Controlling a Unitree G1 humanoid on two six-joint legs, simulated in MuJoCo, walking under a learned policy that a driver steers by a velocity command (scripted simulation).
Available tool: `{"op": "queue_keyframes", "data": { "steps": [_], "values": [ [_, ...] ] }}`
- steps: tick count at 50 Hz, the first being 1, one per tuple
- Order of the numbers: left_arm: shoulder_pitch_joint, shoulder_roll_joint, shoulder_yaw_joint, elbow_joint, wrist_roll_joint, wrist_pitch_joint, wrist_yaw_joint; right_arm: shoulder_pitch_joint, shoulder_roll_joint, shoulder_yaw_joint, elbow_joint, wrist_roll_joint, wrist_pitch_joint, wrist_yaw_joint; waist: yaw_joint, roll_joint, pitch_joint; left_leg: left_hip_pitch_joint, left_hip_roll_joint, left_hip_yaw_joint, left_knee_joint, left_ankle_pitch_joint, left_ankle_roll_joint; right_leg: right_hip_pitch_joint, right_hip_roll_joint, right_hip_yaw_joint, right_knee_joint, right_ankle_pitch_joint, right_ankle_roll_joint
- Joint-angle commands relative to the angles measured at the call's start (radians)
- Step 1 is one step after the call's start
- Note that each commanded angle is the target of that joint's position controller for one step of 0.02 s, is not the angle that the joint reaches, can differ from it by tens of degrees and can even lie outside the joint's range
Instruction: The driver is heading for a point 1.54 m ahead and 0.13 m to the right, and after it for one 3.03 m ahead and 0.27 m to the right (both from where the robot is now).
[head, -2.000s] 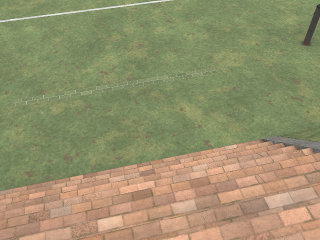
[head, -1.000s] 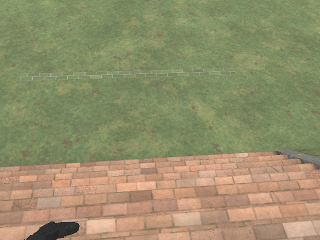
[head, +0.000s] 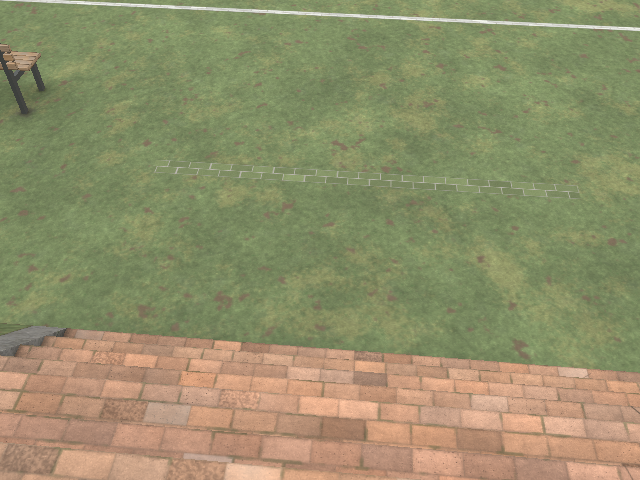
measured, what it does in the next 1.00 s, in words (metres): goes down: left foot 0.25 m lower, then right foot 0.19 m lower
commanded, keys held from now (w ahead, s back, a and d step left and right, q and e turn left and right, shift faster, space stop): w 1.00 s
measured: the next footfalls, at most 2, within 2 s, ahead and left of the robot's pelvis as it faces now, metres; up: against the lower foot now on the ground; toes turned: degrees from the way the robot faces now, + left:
left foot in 0.58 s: +0.36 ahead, +0.20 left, -0.25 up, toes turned -5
right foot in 0.86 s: +0.42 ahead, -0.05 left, -0.44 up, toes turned -6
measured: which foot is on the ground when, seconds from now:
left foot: down 0.00-0.28, up 0.30-0.56, down 0.58-0.82, up 0.84-1.00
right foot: down 0.00-0.54, up 0.56-0.84, down 0.86-1.00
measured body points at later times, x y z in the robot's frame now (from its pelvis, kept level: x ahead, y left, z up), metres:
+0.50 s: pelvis +0.15 +0.04 -0.13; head +0.17 +0.06 +0.32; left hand -0.04 +0.25 -0.26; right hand +0.31 -0.20 -0.24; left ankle +0.28 +0.18 -0.82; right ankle -0.02 -0.13 -0.74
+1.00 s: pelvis +0.41 +0.02 -0.53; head +0.37 +0.00 -0.08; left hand +0.38 +0.26 -0.67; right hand +0.46 -0.20 -0.68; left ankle +0.61 +0.19 -1.09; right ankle +0.38 -0.05 -1.18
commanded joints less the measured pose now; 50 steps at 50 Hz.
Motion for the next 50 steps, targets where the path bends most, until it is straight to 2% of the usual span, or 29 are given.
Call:
{"op": "queue_keyframes", "data": {
  "steps": [1,11,13,16,18,20,21,22,24,25,27,28,29,30,31,33,34,35,37,38,40,41,42,43,44,45,47,48,50],
  "values": [
    [-0.005,0.112,0.03,-0.037,-0.008,-0.015,0.007,0.066,-0.07,-0.014,-0.013,0.004,-0.021,-0.01,-0.014,-0.038,0.091,-0.068,-0.005,0.097,-0.036,-0.043,0.056,-0.048,-0.072,0.027,-0.114,-0.208,-0.083],
    [0.154,0.089,0.026,0.027,-0.012,-0.062,-0.001,0.084,-0.109,-0.048,0.005,0.03,-0.07,-0.008,0.05,0.008,0.104,-0.253,-0.01,0.053,0.209,-0.12,0.152,-0.07,-0.014,-0.032,0.282,-0.151,-0.111],
    [0.292,0.141,0.047,0.074,-0.014,-0.076,-0.004,0.015,-0.057,-0.036,-0.034,0.037,-0.095,0.001,0.087,-0.14,0.079,-0.446,-0.058,0.136,0.497,-0.036,0.113,0.031,-0.118,0.17,0.274,-0.11,-0.209],
    [0.455,0.168,0.075,0.11,-0.012,-0.076,-0.011,-0.256,-0.084,-0.046,-0.106,0.071,-0.157,0.006,0.203,-0.152,0.13,-1.009,0.013,0.044,0.763,-0.278,0.101,0.347,-0.344,0.6,0.236,0.078,-0.367],
    [0.427,0.099,0.056,0.109,0.003,-0.056,0.011,-0.199,-0.131,-0.074,-0.053,0.066,-0.169,0.038,0.145,-0.057,0.135,-1.012,0.09,0.031,0.632,-0.059,0.088,0.235,-0.315,0.536,0.375,-0.102,-0.315],
    [0.399,0.019,0.019,0.098,-0.005,-0.064,0.034,-0.195,-0.09,-0.07,-0.054,0.045,-0.148,0.084,0.11,-0.156,0.117,-0.984,0.118,0.059,0.604,0.239,0.093,0.115,-0.266,0.429,0.527,-0.205,-0.239],
    [0.262,-0.016,0.007,0.054,0.0,-0.055,0.067,-0.107,-0.093,-0.064,-0.054,0.016,-0.134,0.105,0.027,-0.006,0.113,-0.501,0.081,0.191,0.289,0.797,0.107,-0.34,-0.116,0.184,0.541,-0.387,-0.172],
    [0.2,0.052,0.018,0.063,0.011,-0.051,0.07,-0.019,0.015,-0.041,-0.035,-0.008,-0.114,0.122,-0.017,-0.026,0.055,-0.051,-0.011,0.306,0.228,1.016,0.084,-0.649,-0.049,0.023,0.551,-0.464,-0.126],
    [0.019,0.157,0.032,0.028,-0.001,-0.055,0.039,0.25,-0.042,-0.067,0.049,0.032,-0.071,0.098,-0.199,-0.117,-0.049,0.32,-0.041,0.356,0.52,0.891,0.022,-0.813,-0.072,0.021,0.691,-0.398,-0.117],
    [-0.016,0.122,0.033,0.002,-0.027,-0.064,0.039,0.287,-0.093,-0.085,0.077,0.044,-0.048,0.093,-0.195,-0.128,0.025,0.192,0.034,0.266,0.476,0.923,0.045,-0.722,-0.07,0.036,0.819,-0.548,-0.07],
    [0.026,0.034,0.032,0.032,-0.043,-0.075,0.023,0.321,-0.168,-0.116,0.121,0.004,-0.034,0.087,-0.186,-0.064,0.08,0.022,0.154,0.15,0.233,0.774,0.082,-0.496,-0.044,0.076,1.211,-0.536,-0.017],
    [-0.06,0.044,0.056,0.032,-0.056,-0.077,0.043,0.502,-0.182,-0.126,0.176,-0.023,-0.075,0.099,-0.316,-0.065,0.085,0.186,0.254,0.066,0.032,0.677,0.163,-0.567,0.025,0.094,1.61,-0.289,0.026],
    [-0.056,0.03,0.063,0.049,-0.043,-0.064,0.065,0.563,-0.191,-0.118,0.216,-0.022,-0.121,0.11,-0.354,0.024,0.154,0.175,0.219,0.151,-0.025,0.67,0.172,-0.696,0.152,-0.058,1.853,-0.646,0.051],
    [0.04,-0.098,0.041,0.012,-0.008,-0.072,0.06,0.562,-0.213,-0.11,0.281,0.038,-0.141,0.095,-0.182,0.213,0.228,0.234,0.186,0.109,0.164,0.132,0.07,-1.077,0.078,-0.001,1.718,-0.52,-0.035],
    [0.082,-0.126,0.024,-0.01,-0.013,-0.069,0.048,0.451,-0.211,-0.113,0.274,0.048,-0.13,0.086,-0.093,0.413,0.213,0.195,0.259,-0.084,0.131,-0.268,0.088,-1.211,0.032,0.025,1.514,-0.368,-0.091],
    [-0.068,-0.02,0.014,-0.118,-0.035,-0.063,0.026,0.149,-0.17,-0.087,0.164,-0.06,-0.103,0.034,-0.003,0.371,0.235,-0.502,0.302,-0.439,-0.055,-0.803,0.195,-0.815,-0.055,-0.067,0.957,0.034,-0.114],
    [-0.134,0.029,0.032,-0.136,-0.047,-0.058,0.02,0.07,-0.161,-0.077,0.112,-0.099,-0.091,-0.001,-0.009,0.279,0.212,-0.674,0.263,-0.418,-0.064,-0.673,0.241,-0.539,-0.054,-0.077,0.801,0.011,-0.039],
    [0.015,0.028,0.041,-0.067,-0.035,-0.056,-0.012,0.114,-0.233,-0.093,0.147,-0.136,-0.114,-0.02,0.018,0.346,0.058,-0.748,0.277,-0.521,-0.022,-0.422,0.294,-0.281,-0.029,-0.097,1.171,0.142,0.024],
    [-0.096,0.029,0.032,-0.141,-0.024,-0.065,-0.02,0.101,-0.136,-0.083,0.128,-0.024,-0.149,-0.07,-0.002,0.35,0.234,-0.766,0.211,-0.486,0.316,-0.828,0.192,-0.611,-0.124,0.12,1.045,0.229,-0.023],
    [-0.016,0.081,0.028,-0.156,0.035,-0.057,-0.017,0.065,-0.066,-0.053,0.032,-0.013,-0.137,-0.083,0.04,0.325,0.153,-0.712,0.121,-0.167,0.36,-0.315,0.162,-0.388,-0.119,0.078,0.525,0.417,-0.007],
    [0.06,0.037,0.042,-0.086,-0.031,-0.061,-0.052,0.026,-0.088,-0.051,0.028,0.008,-0.108,-0.119,0.108,0.181,0.028,-0.918,-0.024,-0.002,0.516,-0.178,0.115,0.238,-0.111,-0.047,0.199,0.624,0.002],
    [0.295,0.057,0.069,0.049,-0.031,-0.056,-0.066,-0.003,-0.085,-0.054,0.068,0.005,-0.099,-0.115,0.226,0.096,0.017,-1.119,-0.055,-0.069,0.751,-0.253,0.121,0.482,-0.095,-0.093,0.472,0.676,0.009],
    [0.5,0.02,0.056,0.097,-0.006,-0.04,-0.078,-0.066,-0.097,-0.06,0.039,0.033,-0.086,-0.089,0.347,0.007,0.053,-1.229,-0.082,-0.058,0.971,-0.342,0.104,0.509,-0.155,-0.08,0.513,0.454,-0.02],
    [0.531,-0.049,0.021,0.096,0.009,-0.035,-0.082,-0.061,-0.022,-0.058,0.022,0.086,-0.078,-0.071,0.356,-0.17,0.176,-1.229,-0.223,0.045,1.369,-0.32,0.079,0.293,-0.211,-0.052,0.334,0.202,-0.08],
    [0.535,-0.041,-0.004,0.1,0.006,-0.039,-0.073,-0.01,0.037,-0.045,0.009,0.088,-0.08,-0.057,0.265,-0.285,0.252,-1.29,-0.265,0.075,1.571,-0.236,0.107,0.175,-0.212,-0.075,0.324,0.281,-0.054],
    [0.424,0.015,0.001,0.099,-0.02,-0.031,-0.057,0.114,0.091,-0.03,-0.043,0.045,-0.082,-0.023,0.044,-0.495,0.25,-1.341,-0.205,0.044,1.329,-0.121,0.163,0.151,-0.208,-0.032,0.327,0.52,0.006],
    [0.248,0.184,0.062,0.099,0.041,-0.029,-0.041,0.158,0.029,-0.033,-0.058,-0.002,-0.111,0.012,-0.07,-0.591,0.135,-1.241,-0.078,0.0,1.119,0.115,0.195,-0.07,-0.357,0.292,0.16,0.107,-0.078],
    [0.09,0.082,0.038,0.021,0.091,-0.041,-0.018,0.1,-0.083,-0.065,-0.03,0.006,-0.118,0.017,-0.077,-0.276,0.141,-1.09,-0.071,-0.008,0.98,0.367,0.193,-0.279,-0.303,0.33,0.107,-0.228,-0.078],
    [-0.047,0.058,0.02,0.009,0.06,-0.078,0.045,0.091,-0.08,-0.058,-0.034,-0.002,-0.108,0.04,-0.175,-0.137,0.23,-0.734,-0.038,0.01,0.743,0.705,0.153,-0.663,-0.246,0.236,0.268,-0.132,-0.101]
  ]
}}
